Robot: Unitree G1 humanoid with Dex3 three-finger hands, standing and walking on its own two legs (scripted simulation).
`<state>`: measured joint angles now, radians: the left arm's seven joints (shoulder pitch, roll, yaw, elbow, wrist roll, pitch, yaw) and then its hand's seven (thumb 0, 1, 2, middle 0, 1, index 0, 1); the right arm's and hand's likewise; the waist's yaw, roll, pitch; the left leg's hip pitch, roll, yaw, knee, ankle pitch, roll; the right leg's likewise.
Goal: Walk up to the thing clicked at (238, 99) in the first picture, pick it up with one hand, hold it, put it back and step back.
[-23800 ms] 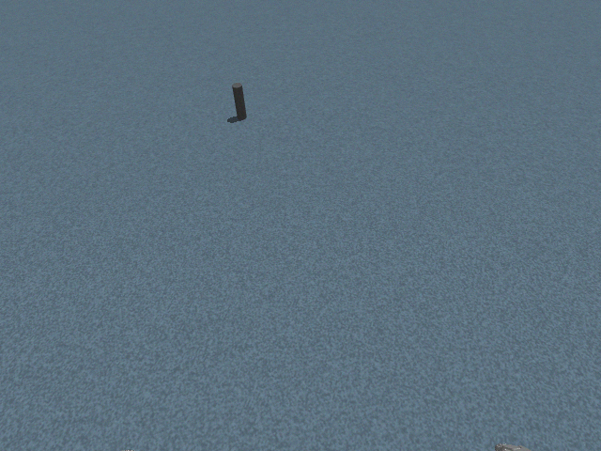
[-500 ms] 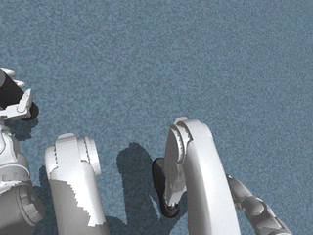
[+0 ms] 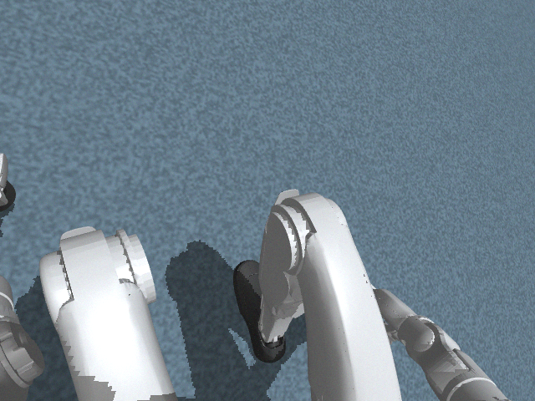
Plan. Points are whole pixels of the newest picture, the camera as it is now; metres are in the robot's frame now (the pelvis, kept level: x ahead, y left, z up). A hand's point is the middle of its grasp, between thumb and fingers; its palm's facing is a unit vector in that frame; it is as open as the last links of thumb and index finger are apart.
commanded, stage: lower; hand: left
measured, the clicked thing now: out of the picture +0.42 +0.31 -0.15
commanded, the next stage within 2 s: loosen in 0.74 s
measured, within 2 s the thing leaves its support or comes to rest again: rests again in 0.54 s
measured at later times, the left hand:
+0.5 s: hand out of the picture +0.42 +0.30 -0.15, palm faces +0.43 -0.90 -0.01, open 7.6 cm
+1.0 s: hand out of the picture +0.42 +0.30 -0.16, palm faces +0.43 -0.90 +0.00, open 7.6 cm
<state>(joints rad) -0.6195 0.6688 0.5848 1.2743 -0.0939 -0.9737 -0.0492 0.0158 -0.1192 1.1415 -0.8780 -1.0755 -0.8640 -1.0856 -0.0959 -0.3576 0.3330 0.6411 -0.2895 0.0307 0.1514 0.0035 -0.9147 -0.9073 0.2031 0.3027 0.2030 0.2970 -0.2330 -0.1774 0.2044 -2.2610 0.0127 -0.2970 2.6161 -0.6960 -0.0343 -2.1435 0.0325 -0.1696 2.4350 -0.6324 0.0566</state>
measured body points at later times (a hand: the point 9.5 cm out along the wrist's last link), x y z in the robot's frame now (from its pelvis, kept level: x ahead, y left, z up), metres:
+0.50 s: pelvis +0.00 +0.00 +0.00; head +0.23 +0.16 +0.35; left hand +0.39 +0.34 -0.15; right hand +0.15 -0.26 -0.06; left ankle +0.08 +0.13 -0.25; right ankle +0.13 -0.12 -0.25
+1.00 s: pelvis -0.01 +0.01 -0.01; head +0.22 +0.18 +0.34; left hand +0.39 +0.34 -0.16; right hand +0.16 -0.25 -0.05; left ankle +0.08 +0.13 -0.25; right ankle +0.13 -0.12 -0.25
